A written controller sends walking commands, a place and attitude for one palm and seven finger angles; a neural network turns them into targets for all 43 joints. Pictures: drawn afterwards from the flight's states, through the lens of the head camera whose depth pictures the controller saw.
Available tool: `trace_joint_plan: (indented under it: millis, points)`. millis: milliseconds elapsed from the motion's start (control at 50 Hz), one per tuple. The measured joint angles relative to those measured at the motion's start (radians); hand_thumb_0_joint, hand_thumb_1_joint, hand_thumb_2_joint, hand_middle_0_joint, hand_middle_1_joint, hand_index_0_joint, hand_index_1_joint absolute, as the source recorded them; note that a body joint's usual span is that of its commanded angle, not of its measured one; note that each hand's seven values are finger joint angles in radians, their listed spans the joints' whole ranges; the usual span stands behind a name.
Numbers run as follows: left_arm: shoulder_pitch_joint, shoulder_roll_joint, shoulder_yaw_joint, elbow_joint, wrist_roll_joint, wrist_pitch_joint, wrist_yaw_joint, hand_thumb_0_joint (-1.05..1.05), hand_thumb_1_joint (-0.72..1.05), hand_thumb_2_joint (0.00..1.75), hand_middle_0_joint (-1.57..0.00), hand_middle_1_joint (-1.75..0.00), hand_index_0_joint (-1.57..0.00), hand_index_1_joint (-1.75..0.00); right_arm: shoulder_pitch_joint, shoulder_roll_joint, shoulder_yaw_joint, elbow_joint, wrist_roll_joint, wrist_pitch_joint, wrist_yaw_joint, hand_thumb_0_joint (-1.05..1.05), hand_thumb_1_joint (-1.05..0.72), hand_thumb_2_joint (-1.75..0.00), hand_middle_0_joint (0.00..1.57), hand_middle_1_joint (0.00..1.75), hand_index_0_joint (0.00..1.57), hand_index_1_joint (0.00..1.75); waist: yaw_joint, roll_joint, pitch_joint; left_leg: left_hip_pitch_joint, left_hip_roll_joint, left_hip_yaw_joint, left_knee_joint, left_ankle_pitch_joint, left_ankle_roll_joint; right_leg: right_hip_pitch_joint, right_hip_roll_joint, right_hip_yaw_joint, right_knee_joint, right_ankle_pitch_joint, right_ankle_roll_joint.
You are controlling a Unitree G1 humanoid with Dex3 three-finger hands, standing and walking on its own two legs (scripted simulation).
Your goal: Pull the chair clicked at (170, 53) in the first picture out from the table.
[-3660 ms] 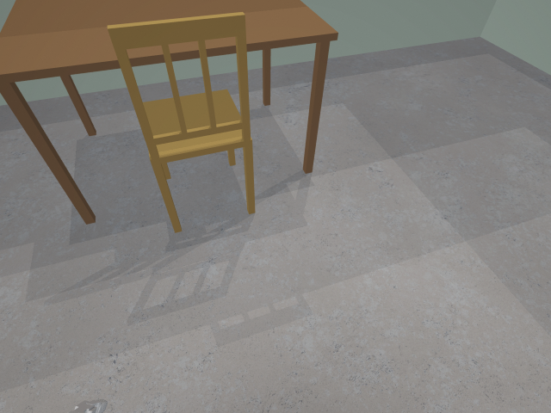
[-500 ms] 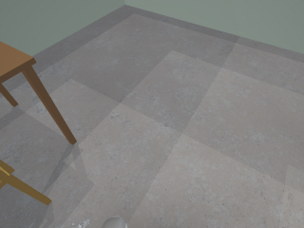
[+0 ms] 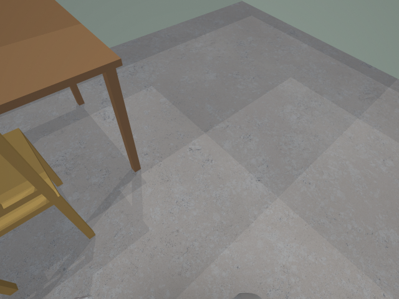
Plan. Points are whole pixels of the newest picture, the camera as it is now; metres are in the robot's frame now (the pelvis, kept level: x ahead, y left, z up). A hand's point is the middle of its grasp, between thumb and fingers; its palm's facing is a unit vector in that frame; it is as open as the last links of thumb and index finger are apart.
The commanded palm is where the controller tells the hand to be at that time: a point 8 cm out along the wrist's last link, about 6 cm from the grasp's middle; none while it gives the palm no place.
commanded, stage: turn to face it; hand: left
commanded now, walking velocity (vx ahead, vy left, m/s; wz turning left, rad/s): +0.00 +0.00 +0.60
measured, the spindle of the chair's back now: out of the picture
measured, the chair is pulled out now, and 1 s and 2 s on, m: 0.00 0.00 0.00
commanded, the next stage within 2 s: take the last steps up to it in 1.10 s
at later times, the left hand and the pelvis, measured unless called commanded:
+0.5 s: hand out of the picture -0.02 +0.17 -0.17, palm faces +0.35 -0.90 -0.25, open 7.4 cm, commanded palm none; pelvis -0.01 -0.04 -0.01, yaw +20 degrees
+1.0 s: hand out of the picture -0.02 +0.22 -0.16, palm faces +0.57 -0.78 -0.25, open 7.4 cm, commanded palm none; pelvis +0.00 -0.02 -0.01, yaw +34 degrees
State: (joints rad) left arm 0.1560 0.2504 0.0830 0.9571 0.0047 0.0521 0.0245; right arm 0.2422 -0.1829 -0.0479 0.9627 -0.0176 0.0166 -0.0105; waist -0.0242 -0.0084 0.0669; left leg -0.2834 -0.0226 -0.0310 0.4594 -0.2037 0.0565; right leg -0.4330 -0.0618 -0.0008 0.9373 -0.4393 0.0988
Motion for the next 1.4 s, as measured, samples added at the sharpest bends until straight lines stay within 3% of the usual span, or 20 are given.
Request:
trace_joint_plan:
  millis: [100, 160, 220, 280, 320, 380, 460, 520, 580, 640, 680, 740, 900, 1000, 1040, 1080, 1120, 1180, 1240, 1400]
  points:
    - [-0.040, -0.012, -0.012, -0.040, -0.006, -0.008, 0.000, 0.01, 0.91, 0.90, -0.19, -0.30, -0.20, -0.30, -0.011, -0.034, -0.017, -0.009, -0.003, 0.019, 0.005, 0.00, -0.91, -0.90, 0.20, 0.30, 0.20, 0.30, -0.013, 0.025, -0.001, -0.024, -0.018, -0.066, 0.035, -0.003, -0.026, 0.066, 0.030, 0.003, -0.171, 0.011, -0.013]
    - [-0.036, -0.018, -0.025, -0.076, -0.005, -0.029, -0.002, 0.01, 0.91, 0.90, -0.20, -0.30, -0.20, -0.30, -0.011, -0.055, -0.028, -0.022, 0.004, 0.031, 0.011, 0.00, -0.91, -0.90, 0.20, 0.30, 0.20, 0.30, -0.010, 0.028, -0.018, -0.061, -0.044, -0.098, 0.099, -0.027, -0.051, 0.162, 0.035, -0.004, -0.392, 0.114, -0.032]
    - [-0.026, -0.041, -0.043, -0.090, 0.006, -0.039, 0.000, 0.00, 0.91, 0.90, -0.20, -0.30, -0.20, -0.30, -0.030, -0.085, -0.047, -0.029, 0.002, 0.047, 0.013, 0.01, -0.91, -0.90, 0.20, 0.30, 0.20, 0.30, -0.008, 0.056, -0.015, -0.164, -0.041, -0.070, 0.377, -0.222, -0.075, 0.164, 0.029, -0.043, -0.371, 0.130, -0.086]
    - [0.003, -0.055, -0.053, -0.094, 0.009, -0.036, 0.000, 0.00, 0.91, 0.90, -0.20, -0.30, -0.20, -0.30, -0.043, -0.101, -0.054, -0.033, -0.002, 0.057, 0.025, 0.01, -0.91, -0.90, 0.20, 0.30, 0.20, 0.30, -0.009, 0.056, -0.017, -0.238, -0.012, -0.011, 0.636, -0.206, -0.095, 0.198, 0.007, -0.081, -0.396, 0.136, -0.096]
    - [0.018, -0.058, -0.057, -0.091, 0.011, -0.037, 0.000, 0.00, 0.91, 0.90, -0.20, -0.30, -0.20, -0.30, -0.048, -0.105, -0.053, -0.038, -0.002, 0.058, 0.031, 0.01, -0.91, -0.90, 0.20, 0.30, 0.20, 0.30, -0.010, 0.047, -0.014, -0.251, 0.015, 0.017, 0.706, -0.178, -0.110, 0.218, -0.009, -0.106, -0.414, 0.141, -0.097]
    - [0.038, -0.060, -0.061, -0.086, 0.014, -0.040, -0.001, 0.00, 0.91, 0.90, -0.20, -0.30, -0.20, -0.30, -0.057, -0.104, -0.048, -0.039, 0.000, 0.065, 0.036, 0.01, -0.91, -0.90, 0.20, 0.30, 0.20, 0.30, -0.004, 0.029, -0.006, -0.227, 0.046, 0.042, 0.679, -0.184, -0.126, 0.237, -0.037, -0.144, -0.424, 0.138, -0.093]
    - [0.066, -0.052, -0.062, -0.079, 0.019, -0.041, -0.005, 0.00, 0.90, 0.90, -0.20, -0.30, -0.20, -0.30, -0.085, -0.098, -0.036, -0.036, 0.004, 0.072, 0.038, 0.01, -0.91, -0.90, 0.20, 0.30, 0.20, 0.30, 0.017, 0.008, 0.011, -0.161, 0.066, 0.069, 0.534, -0.224, -0.129, 0.239, -0.071, -0.192, -0.411, 0.125, -0.079]
    - [0.087, -0.032, -0.053, -0.068, 0.021, -0.035, -0.007, 0.00, 0.90, 0.90, -0.20, -0.30, -0.20, -0.30, -0.110, -0.089, -0.023, -0.045, 0.009, 0.065, 0.039, 0.01, -0.91, -0.90, 0.20, 0.30, 0.20, 0.30, 0.037, -0.010, 0.025, -0.092, 0.065, 0.099, 0.377, -0.237, -0.116, 0.228, -0.100, -0.223, -0.377, 0.105, -0.060]
    - [0.115, -0.004, -0.038, -0.056, 0.013, -0.023, -0.010, 0.00, 0.90, 0.90, -0.20, -0.30, -0.20, -0.30, -0.121, -0.087, -0.012, -0.071, 0.008, 0.041, 0.043, 0.01, -0.91, -0.90, 0.20, 0.30, 0.20, 0.30, 0.046, -0.020, 0.020, -0.002, 0.060, 0.124, 0.159, -0.114, -0.080, 0.187, -0.130, -0.252, -0.278, 0.062, -0.033]
    - [0.106, 0.033, -0.018, -0.029, 0.008, 0.011, -0.004, 0.01, 0.91, 0.90, -0.20, -0.30, -0.20, -0.30, -0.135, -0.064, -0.002, -0.082, 0.009, 0.012, 0.034, 0.01, -0.91, -0.90, 0.20, 0.30, 0.20, 0.30, 0.056, -0.049, 0.035, -0.022, 0.037, 0.114, 0.201, -0.157, -0.022, 0.068, -0.107, -0.134, 0.002, -0.108, -0.013]
    - [0.094, 0.044, -0.009, -0.014, 0.005, 0.021, -0.002, 0.01, 0.91, 0.90, -0.20, -0.30, -0.20, -0.30, -0.127, -0.053, 0.005, -0.087, 0.007, 0.004, 0.023, 0.00, -0.91, -0.90, 0.20, 0.30, 0.20, 0.30, 0.054, -0.043, 0.034, -0.008, 0.034, 0.093, 0.174, -0.149, -0.013, 0.008, -0.076, -0.090, 0.129, -0.098, -0.006]
    - [0.074, 0.049, -0.005, -0.019, 0.004, 0.016, -0.008, 0.01, 0.91, 0.90, -0.20, -0.30, -0.20, -0.30, -0.114, -0.040, 0.013, -0.081, 0.005, 0.004, 0.014, 0.00, -0.91, -0.90, 0.20, 0.30, 0.20, 0.30, 0.052, -0.034, 0.032, 0.027, 0.023, 0.064, 0.100, -0.104, -0.011, -0.040, -0.055, -0.059, 0.179, -0.024, 0.002]
    - [0.010, 0.020, -0.019, -0.053, 0.001, 0.005, -0.008, 0.01, 0.91, 0.90, -0.20, -0.30, -0.20, -0.30, -0.063, -0.020, 0.017, -0.053, 0.002, 0.012, 0.012, 0.00, -0.91, -0.90, 0.20, 0.30, 0.20, 0.30, 0.026, -0.011, 0.015, 0.070, -0.011, -0.007, 0.013, -0.051, -0.008, -0.014, -0.018, -0.020, 0.014, 0.016, 0.004]
    - [-0.019, -0.016, -0.034, -0.070, -0.004, -0.007, -0.005, 0.01, 0.91, 0.90, -0.20, -0.30, -0.20, -0.30, -0.035, -0.022, 0.009, -0.035, -0.002, 0.022, 0.010, 0.00, -0.91, -0.90, 0.20, 0.30, 0.20, 0.30, 0.004, 0.009, 0.005, 0.062, -0.027, -0.042, 0.036, -0.059, -0.024, 0.073, 0.019, -0.022, -0.163, 0.021, -0.016]
    - [-0.020, -0.029, -0.041, -0.076, -0.006, -0.018, -0.004, 0.01, 0.91, 0.90, -0.20, -0.30, -0.20, -0.30, -0.023, -0.025, 0.005, -0.028, 0.000, 0.025, 0.009, 0.00, -0.91, -0.90, 0.20, 0.30, 0.20, 0.30, 0.001, 0.017, -0.001, 0.049, -0.034, -0.051, 0.062, -0.071, -0.036, 0.131, 0.032, -0.031, -0.281, 0.089, -0.026]
    - [-0.015, -0.043, -0.048, -0.077, 0.000, -0.037, -0.001, 0.00, 0.91, 0.90, -0.20, -0.30, -0.20, -0.30, -0.015, -0.034, -0.001, -0.019, 0.008, 0.026, 0.009, 0.00, -0.91, -0.90, 0.20, 0.30, 0.20, 0.30, 0.001, 0.033, -0.007, 0.016, -0.035, -0.057, 0.129, -0.099, -0.049, 0.178, 0.041, -0.044, -0.379, 0.144, -0.070]
    - [-0.007, -0.061, -0.061, -0.075, 0.005, -0.046, -0.002, 0.00, 0.91, 0.90, -0.20, -0.30, -0.20, -0.30, -0.013, -0.044, -0.011, -0.010, 0.010, 0.038, 0.006, 0.01, -0.91, -0.90, 0.20, 0.30, 0.20, 0.30, -0.007, 0.054, -0.006, -0.046, -0.035, -0.053, 0.291, -0.230, -0.059, 0.180, 0.040, -0.070, -0.367, 0.135, -0.114]
    - [0.017, -0.079, -0.066, -0.069, 0.007, -0.044, 0.000, 0.00, 0.91, 0.90, -0.20, -0.30, -0.20, -0.30, -0.010, -0.054, -0.022, 0.008, 0.007, 0.054, 0.012, 0.01, -0.91, -0.90, 0.20, 0.30, 0.20, 0.30, -0.003, 0.058, -0.011, -0.130, -0.022, -0.024, 0.549, -0.244, -0.071, 0.207, 0.027, -0.093, -0.402, 0.147, -0.131]
    - [0.040, -0.086, -0.065, -0.053, 0.010, -0.044, 0.001, 0.00, 0.91, 0.90, -0.20, -0.30, -0.20, -0.30, -0.007, -0.057, -0.024, 0.022, 0.004, 0.056, 0.017, 0.01, -0.91, -0.90, 0.20, 0.30, 0.20, 0.30, 0.000, 0.054, -0.013, -0.156, 0.010, -0.004, 0.641, -0.195, -0.086, 0.230, 0.016, -0.114, -0.442, 0.166, -0.130]
    - [0.135, -0.072, -0.053, 0.021, 0.022, -0.074, -0.012, 0.00, 0.90, 0.90, -0.20, -0.30, -0.20, -0.30, -0.003, -0.046, -0.012, 0.056, -0.003, 0.044, 0.033, 0.01, -0.91, -0.90, 0.20, 0.30, 0.20, 0.30, 0.048, 0.015, -0.033, -0.060, 0.070, 0.055, 0.392, -0.212, -0.078, 0.275, -0.014, -0.160, -0.514, 0.184, -0.114]
